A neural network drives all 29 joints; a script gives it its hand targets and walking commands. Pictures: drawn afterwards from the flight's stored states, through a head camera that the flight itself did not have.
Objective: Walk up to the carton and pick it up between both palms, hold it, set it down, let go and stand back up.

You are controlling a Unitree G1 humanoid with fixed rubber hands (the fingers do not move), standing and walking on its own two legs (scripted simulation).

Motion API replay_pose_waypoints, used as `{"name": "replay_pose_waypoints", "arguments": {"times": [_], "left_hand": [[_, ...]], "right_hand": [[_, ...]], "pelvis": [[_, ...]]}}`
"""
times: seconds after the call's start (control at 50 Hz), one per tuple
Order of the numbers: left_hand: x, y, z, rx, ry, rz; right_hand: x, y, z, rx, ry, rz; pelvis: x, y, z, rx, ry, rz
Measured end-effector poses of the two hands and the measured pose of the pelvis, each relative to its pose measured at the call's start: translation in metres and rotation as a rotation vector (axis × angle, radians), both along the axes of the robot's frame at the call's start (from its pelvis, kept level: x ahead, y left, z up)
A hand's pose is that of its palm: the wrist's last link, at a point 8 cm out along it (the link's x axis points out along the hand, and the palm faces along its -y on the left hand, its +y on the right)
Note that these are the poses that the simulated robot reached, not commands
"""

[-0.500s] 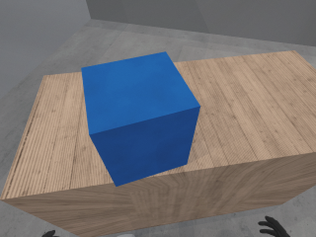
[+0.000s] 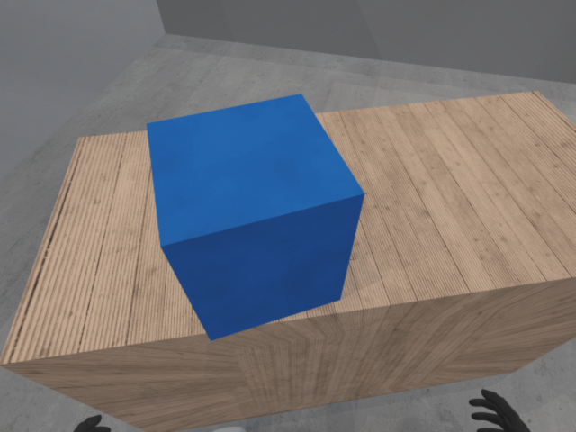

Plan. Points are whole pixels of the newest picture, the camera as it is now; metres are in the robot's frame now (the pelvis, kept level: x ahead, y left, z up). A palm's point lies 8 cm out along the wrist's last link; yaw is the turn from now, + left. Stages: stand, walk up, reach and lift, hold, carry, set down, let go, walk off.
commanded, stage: reach and lift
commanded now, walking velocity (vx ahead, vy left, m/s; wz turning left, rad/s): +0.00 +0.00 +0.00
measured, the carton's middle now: (254, 221) +0.38 +0.06 +0.08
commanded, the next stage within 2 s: none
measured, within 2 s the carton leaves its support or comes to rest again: neither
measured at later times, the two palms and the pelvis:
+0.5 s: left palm (79, 425) +0.14 +0.28 -0.04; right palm (517, 401) +0.16 -0.29 -0.04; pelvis -0.01 -0.01 +0.01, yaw +0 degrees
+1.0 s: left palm (71, 414) +0.15 +0.28 +0.00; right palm (484, 407) +0.15 -0.22 +0.00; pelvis -0.01 +0.04 +0.01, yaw -1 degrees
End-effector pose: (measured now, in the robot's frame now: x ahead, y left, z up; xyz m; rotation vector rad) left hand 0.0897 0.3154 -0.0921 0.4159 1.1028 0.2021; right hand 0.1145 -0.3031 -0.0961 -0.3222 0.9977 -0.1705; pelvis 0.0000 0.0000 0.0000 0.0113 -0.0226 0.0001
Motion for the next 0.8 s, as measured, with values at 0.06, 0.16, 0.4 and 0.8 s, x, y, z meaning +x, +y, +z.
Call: {"name": "replay_pose_waypoints", "arguments": {"times": [0.06, 0.16, 0.4, 0.8], "left_hand": [[0.017, 0.0, -0.001, 0.017, 0.069, 0.03], [0.074, -0.014, 0.011, 0.0, -0.017, -0.03], [0.063, -0.032, 0.045, -0.05, -0.239, 0.007], [0.056, -0.036, 0.086, -0.067, -0.446, -0.016]], "right_hand": [[0.016, 0.005, -0.002, 0.004, -0.04, 0.063], [0.04, 0.013, 0.003, 0.01, -0.106, 0.113], [0.046, 0.013, 0.037, -0.002, -0.226, 0.183], [0.017, 0.048, 0.077, 0.084, -0.349, 0.168]], "pelvis": [[-0.006, 0.0, -0.002, 0.0, 0.021, 0.001], [-0.011, 0.002, -0.003, -0.004, 0.029, 0.0], [-0.005, -0.004, 0.004, 0.003, -0.07, -0.001], [-0.021, 0.018, 0.009, 0.012, -0.118, 0.005]]}}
